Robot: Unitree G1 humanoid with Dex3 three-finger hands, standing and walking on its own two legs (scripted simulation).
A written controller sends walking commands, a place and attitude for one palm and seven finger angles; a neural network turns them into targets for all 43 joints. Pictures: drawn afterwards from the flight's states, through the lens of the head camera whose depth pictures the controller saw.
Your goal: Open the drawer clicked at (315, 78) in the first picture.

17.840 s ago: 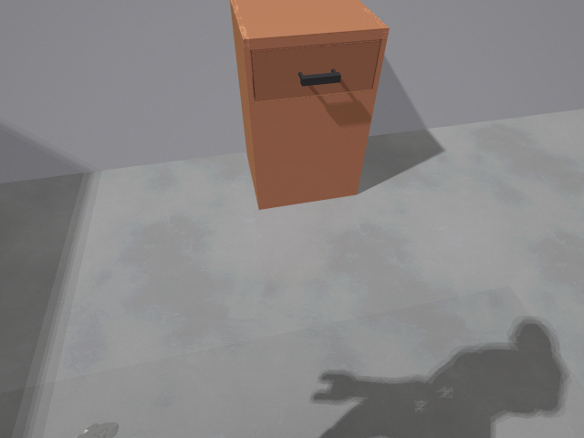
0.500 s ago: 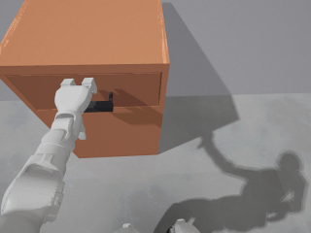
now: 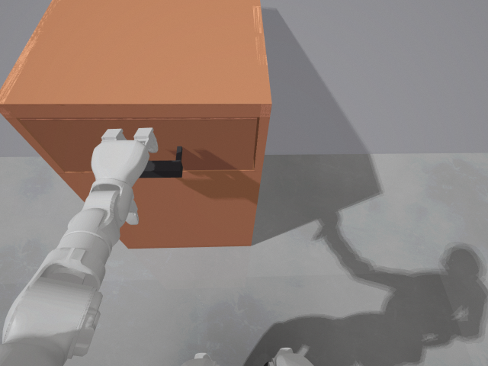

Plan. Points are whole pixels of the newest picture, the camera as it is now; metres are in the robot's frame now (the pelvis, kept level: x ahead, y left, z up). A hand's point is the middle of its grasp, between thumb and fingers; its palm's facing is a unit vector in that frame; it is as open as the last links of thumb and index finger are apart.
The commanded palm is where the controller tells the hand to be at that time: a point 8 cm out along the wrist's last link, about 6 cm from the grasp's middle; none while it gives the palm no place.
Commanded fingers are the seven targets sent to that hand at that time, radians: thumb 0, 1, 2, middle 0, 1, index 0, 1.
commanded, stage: lower the fingers behind the handle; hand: left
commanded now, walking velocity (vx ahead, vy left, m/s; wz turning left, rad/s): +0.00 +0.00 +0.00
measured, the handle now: (149, 160) +0.52 +0.19 -0.06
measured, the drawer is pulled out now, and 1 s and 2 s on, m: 0.00 0.00 0.00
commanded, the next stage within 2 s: lift the fingers back up to retry in 1.50 s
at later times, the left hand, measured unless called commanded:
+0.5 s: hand (141, 187) +0.44 +0.19 -0.04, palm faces -0.06 -0.04 -1.00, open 13.8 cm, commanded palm +0.43 +0.20 +0.01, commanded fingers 0.00 -0.50 0.30 -0.30 -1.20 -0.30 -1.20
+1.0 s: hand (142, 186) +0.45 +0.19 -0.05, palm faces +0.00 -0.01 -1.00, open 13.9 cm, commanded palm +0.43 +0.20 -0.03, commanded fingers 0.00 -0.50 0.30 -0.30 -1.20 -0.30 -1.20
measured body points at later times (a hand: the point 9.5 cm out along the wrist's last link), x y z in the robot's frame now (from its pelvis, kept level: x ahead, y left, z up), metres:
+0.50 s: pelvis -0.01 -0.01 -0.02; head +0.10 -0.01 +0.42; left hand +0.44 +0.19 +0.01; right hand +0.01 -0.28 -0.15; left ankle -0.02 +0.08 -0.70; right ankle +0.00 -0.11 -0.70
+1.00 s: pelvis -0.04 -0.01 -0.04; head +0.08 +0.00 +0.39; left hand +0.44 +0.19 +0.01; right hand +0.00 -0.28 -0.17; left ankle -0.02 +0.08 -0.70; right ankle +0.00 -0.11 -0.70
